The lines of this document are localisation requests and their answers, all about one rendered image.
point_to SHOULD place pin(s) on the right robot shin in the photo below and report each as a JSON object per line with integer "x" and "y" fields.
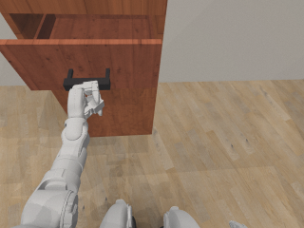
{"x": 174, "y": 208}

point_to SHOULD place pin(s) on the robot left forearm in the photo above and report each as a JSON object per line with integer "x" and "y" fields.
{"x": 69, "y": 163}

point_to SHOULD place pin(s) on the robot left upper arm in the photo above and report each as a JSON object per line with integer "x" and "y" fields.
{"x": 51, "y": 209}

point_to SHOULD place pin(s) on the robot left hand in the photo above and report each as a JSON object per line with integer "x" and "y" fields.
{"x": 80, "y": 106}

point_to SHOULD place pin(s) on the left robot thigh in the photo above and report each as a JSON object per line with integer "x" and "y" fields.
{"x": 119, "y": 215}

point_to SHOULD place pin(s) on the handle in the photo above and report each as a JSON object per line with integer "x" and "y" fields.
{"x": 103, "y": 82}

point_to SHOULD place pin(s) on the drawer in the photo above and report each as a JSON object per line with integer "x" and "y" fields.
{"x": 88, "y": 44}

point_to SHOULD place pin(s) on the cabinet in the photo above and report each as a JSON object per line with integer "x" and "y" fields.
{"x": 126, "y": 111}

